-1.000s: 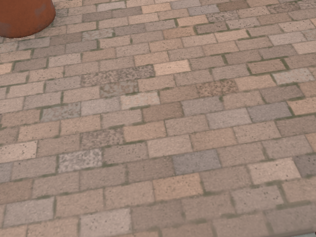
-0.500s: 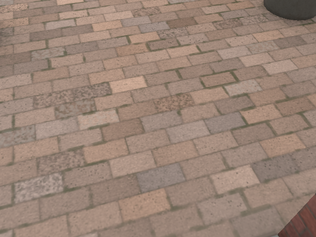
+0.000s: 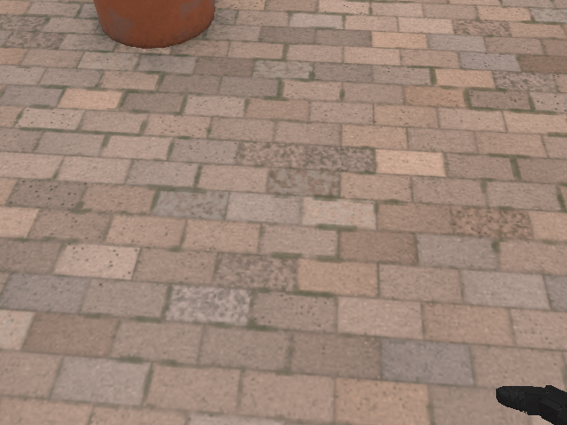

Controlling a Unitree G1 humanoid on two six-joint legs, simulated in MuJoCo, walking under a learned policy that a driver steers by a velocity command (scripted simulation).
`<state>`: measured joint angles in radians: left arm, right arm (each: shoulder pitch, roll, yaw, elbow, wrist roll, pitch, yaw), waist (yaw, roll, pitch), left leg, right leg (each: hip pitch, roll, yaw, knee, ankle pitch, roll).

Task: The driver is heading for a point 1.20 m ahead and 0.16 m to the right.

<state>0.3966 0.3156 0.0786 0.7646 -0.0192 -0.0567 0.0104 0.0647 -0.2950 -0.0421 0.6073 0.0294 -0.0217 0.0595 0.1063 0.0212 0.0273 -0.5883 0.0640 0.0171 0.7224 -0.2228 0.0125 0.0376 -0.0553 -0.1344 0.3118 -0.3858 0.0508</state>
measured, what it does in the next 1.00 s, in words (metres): walks ahead, turning right: left foot, then right foot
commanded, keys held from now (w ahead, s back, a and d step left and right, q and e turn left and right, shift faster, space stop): w+q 0.08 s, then w+e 0.22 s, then e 0.60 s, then w+e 0.10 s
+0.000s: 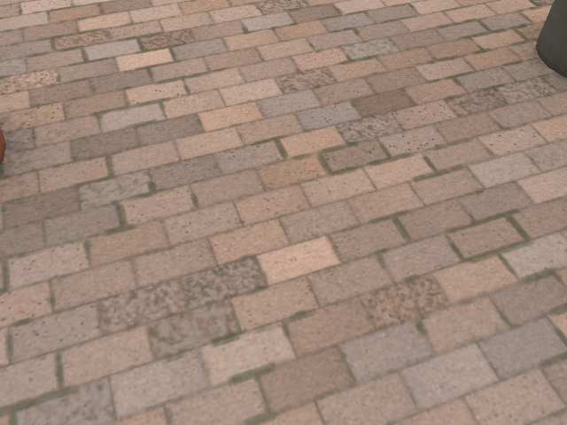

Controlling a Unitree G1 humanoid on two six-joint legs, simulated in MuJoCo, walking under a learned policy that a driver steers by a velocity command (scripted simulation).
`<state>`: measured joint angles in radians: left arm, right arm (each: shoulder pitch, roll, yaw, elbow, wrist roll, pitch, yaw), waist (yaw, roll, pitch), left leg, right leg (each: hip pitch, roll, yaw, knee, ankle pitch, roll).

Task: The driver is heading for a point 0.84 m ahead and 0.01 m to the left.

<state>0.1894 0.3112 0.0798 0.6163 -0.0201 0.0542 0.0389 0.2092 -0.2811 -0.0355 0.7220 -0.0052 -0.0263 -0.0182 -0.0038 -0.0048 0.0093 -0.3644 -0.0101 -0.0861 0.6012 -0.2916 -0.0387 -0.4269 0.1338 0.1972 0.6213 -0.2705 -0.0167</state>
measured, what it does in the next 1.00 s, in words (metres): walks ahead: right foot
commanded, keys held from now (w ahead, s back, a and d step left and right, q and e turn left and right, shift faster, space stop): w+e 0.18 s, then w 0.16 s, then w+q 0.66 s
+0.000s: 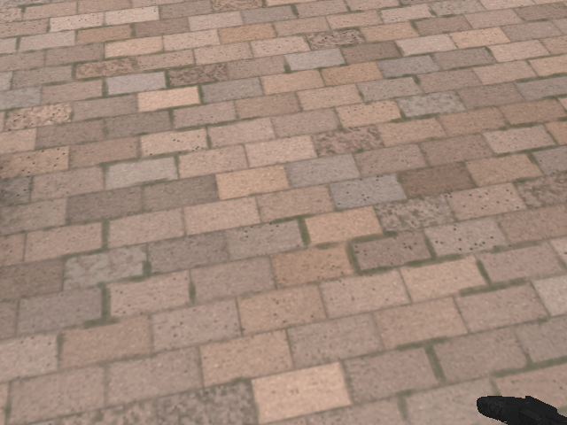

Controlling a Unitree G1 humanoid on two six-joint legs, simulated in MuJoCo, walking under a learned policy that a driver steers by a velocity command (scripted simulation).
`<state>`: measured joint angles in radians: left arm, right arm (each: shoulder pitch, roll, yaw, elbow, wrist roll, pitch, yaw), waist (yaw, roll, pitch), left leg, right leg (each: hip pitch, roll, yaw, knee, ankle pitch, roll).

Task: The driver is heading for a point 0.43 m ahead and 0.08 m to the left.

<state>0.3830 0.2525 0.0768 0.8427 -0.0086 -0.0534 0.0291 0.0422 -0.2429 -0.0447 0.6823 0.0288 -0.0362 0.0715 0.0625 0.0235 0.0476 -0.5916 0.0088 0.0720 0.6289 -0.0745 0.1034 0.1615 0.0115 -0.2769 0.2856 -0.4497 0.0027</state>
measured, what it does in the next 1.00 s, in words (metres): walks ahead, turning left: left foot, then right foot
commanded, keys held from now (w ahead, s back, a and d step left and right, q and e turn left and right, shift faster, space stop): w+q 0.34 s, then no key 0.66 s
